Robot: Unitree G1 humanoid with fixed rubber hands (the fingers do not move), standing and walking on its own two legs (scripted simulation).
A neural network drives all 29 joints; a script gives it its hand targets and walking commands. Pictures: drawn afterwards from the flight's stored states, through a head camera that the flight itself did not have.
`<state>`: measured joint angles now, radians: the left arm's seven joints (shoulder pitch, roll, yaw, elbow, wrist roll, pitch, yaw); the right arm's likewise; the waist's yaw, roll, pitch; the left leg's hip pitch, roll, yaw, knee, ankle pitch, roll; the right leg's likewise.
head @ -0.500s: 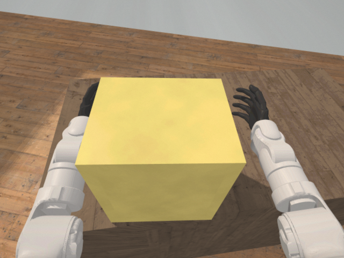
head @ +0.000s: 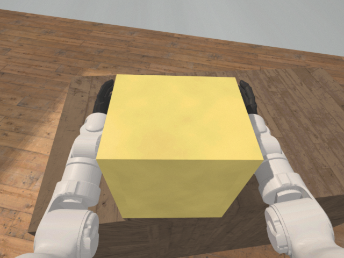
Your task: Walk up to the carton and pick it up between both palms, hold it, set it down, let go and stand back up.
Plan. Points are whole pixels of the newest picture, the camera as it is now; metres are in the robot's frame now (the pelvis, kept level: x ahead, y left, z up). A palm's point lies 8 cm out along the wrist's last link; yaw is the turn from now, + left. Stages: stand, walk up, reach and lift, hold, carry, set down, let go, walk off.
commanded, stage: reach and lift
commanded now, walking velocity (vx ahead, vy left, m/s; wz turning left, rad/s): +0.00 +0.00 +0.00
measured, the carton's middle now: (174, 153) +0.34 +0.02 +0.07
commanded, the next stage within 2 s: none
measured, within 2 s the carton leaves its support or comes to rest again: leaves its support in 1.40 s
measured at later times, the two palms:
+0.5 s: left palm (103, 113) +0.41 +0.19 +0.12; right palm (245, 112) +0.43 -0.15 +0.12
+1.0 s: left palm (103, 112) +0.41 +0.19 +0.12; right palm (245, 110) +0.43 -0.15 +0.13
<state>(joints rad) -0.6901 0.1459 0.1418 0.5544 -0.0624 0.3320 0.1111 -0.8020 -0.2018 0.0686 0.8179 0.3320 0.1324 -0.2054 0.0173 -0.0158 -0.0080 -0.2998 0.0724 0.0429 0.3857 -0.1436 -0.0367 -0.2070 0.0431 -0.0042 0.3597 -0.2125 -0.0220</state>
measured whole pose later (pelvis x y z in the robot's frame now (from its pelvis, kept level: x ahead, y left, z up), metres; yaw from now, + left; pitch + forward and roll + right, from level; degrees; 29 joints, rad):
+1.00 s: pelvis +0.01 +0.00 +0.00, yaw +1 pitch +4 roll +0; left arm -0.64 0.08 0.20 0.51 0.05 0.25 0.07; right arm -0.76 -0.18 -0.01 0.77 0.22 0.09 -0.16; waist 0.01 -0.01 0.00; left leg -0.27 0.06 0.04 0.35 -0.14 -0.03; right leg -0.17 0.03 -0.01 0.32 -0.21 -0.01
